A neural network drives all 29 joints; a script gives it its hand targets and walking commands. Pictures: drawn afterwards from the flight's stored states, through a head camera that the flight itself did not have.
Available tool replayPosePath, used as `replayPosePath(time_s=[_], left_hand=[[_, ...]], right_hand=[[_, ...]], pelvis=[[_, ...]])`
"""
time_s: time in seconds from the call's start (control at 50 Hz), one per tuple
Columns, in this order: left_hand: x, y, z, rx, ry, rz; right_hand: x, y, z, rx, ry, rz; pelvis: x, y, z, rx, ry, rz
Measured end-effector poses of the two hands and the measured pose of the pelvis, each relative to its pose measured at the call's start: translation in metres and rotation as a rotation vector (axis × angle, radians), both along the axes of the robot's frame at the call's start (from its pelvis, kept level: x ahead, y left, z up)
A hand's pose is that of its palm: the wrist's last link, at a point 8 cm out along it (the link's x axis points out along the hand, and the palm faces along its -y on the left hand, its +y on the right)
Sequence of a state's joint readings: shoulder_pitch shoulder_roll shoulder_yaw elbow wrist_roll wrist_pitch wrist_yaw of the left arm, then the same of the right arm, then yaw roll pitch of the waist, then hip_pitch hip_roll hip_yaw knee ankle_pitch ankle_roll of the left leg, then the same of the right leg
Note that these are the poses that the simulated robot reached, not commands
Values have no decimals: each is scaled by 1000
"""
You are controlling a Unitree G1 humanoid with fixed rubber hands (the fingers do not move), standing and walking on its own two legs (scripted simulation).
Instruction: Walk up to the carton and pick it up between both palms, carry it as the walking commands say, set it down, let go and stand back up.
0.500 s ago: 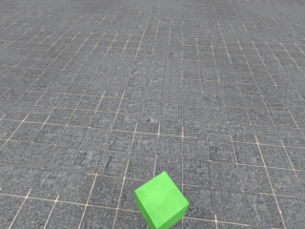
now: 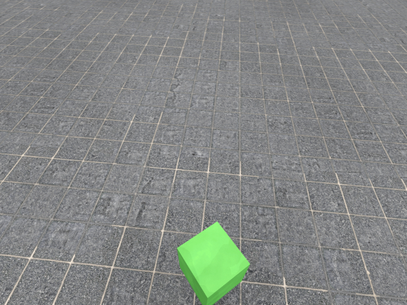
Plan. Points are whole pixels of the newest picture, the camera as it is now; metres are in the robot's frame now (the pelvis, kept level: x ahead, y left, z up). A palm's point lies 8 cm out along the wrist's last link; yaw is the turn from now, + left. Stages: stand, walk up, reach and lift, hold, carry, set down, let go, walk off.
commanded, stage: walk up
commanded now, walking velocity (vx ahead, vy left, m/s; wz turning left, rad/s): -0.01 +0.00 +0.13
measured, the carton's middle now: (211, 265) +0.40 -0.04 -0.65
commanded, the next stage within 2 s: none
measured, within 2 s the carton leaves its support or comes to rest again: neither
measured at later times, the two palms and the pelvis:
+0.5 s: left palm out of the picture +0.09 +0.11 -0.15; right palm out of the picture +0.01 -0.42 -0.16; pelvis +0.02 -0.14 -0.03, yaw +10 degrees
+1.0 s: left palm out of the picture +0.01 -0.01 -0.15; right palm (385, 256) +0.26 -0.43 -0.13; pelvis +0.07 -0.25 -0.01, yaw +23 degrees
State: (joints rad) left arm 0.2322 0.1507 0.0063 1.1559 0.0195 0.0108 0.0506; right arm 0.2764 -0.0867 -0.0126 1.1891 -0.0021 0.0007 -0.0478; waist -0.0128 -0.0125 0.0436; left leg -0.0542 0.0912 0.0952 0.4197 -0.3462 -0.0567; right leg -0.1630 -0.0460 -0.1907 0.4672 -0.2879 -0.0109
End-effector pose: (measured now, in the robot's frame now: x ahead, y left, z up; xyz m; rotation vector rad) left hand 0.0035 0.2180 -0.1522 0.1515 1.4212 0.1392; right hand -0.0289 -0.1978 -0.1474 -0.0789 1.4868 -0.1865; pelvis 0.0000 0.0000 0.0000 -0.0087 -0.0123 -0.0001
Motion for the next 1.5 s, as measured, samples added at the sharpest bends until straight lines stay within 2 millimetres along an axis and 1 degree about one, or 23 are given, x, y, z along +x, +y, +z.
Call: replayPosePath(time_s=[0.12, 0.16, 0.26, 0.32, 0.36, 0.4, 0.44, 0.48, 0.52, 0.58, 0.66, 0.7, 0.76, 0.84, 0.94, 1.0, 1.08, 1.12, 1.18, 1.26, 1.34, 1.42, 1.5], left_hand=[[19, 0, 0, 15, -53, 2], [24, 1, -4, 17, -43, -8], [58, -6, -12, 39, -99, -20], [81, -25, -11, 41, -154, -29], [93, -43, -12, 43, -170, -44], [98, -63, -11, 47, -175, -45], [98, -82, -8, 53, -184, -30], [91, -100, -3, 58, -199, 13], [78, -117, 0, 56, -200, 72], [50, -137, 1, 52, -170, 168], [11, -158, -10, 38, -110, 288], [-6, -167, -22, 27, -82, 337], [-25, -183, -29, 7, -25, 379], [-28, -206, -24, -27, 13, 400], [-10, -224, -8, -15, -27, 419], [6, -231, -2, 25, -57, 417], [24, -244, 2, 103, -107, 414], [25, -252, 10, 134, -127, 422], [13, -262, 25, 177, -120, 461], [-21, -269, 40, 221, -54, 522], [-56, -273, 44, 228, -2, 578], [-83, -273, 35, 190, 15, 627], [-103, -259, 10, 125, 6, 664]], right_hand=[[14, -13, -2, -18, -26, 23], [15, -25, -2, -53, -36, 17], [-16, -78, 4, -149, 66, 17], [-32, -118, 5, -175, 147, 19], [-33, -147, -1, -178, 178, 23], [-24, -175, -9, -175, 194, 47], [-5, -198, -13, -179, 189, 102], [24, -215, -15, -178, 160, 157], [61, -225, -16, -171, 101, 217], [126, -225, -13, -150, -22, 295], [209, -204, -5, -121, -199, 405], [242, -190, -2, -110, -285, 448], [271, -179, 10, -87, -376, 489], [282, -187, 20, -89, -385, 516], [285, -213, 21, -64, -340, 530], [288, -232, 13, -42, -313, 537], [295, -261, -8, -10, -273, 542], [298, -271, -14, -9, -244, 558], [305, -279, -19, 4, -213, 593], [319, -274, -18, 47, -235, 618], [326, -254, -12, 82, -279, 642], [323, -225, -4, 100, -316, 682], [307, -198, 1, 79, -339, 731]], pelvis=[[0, -6, -3, 0, 10, 16], [-1, -13, -6, 6, 18, 11], [-2, -48, -14, 21, 27, 48], [3, -73, -20, 29, 33, 54], [8, -92, -27, 31, 37, 60], [12, -109, -32, -2, 33, 85], [14, -122, -32, -10, 39, 131], [16, -133, -28, -4, 44, 165], [19, -141, -24, -12, 48, 198], [26, -153, -19, -25, 50, 247], [35, -170, -21, -42, 46, 308], [40, -177, -26, -38, 36, 335], [46, -191, -26, 3, 18, 336], [53, -207, -17, 15, 3, 356], [63, -229, -8, 1, 7, 384], [72, -247, -9, 4, 16, 406], [85, -274, -19, 10, 18, 434], [85, -280, -18, 14, 17, 458], [82, -285, -13, 32, 27, 467], [75, -285, -7, 41, 40, 489], [69, -281, -5, 44, 41, 500], [60, -270, -7, 36, 37, 516], [46, -252, -17, 23, 30, 530]])
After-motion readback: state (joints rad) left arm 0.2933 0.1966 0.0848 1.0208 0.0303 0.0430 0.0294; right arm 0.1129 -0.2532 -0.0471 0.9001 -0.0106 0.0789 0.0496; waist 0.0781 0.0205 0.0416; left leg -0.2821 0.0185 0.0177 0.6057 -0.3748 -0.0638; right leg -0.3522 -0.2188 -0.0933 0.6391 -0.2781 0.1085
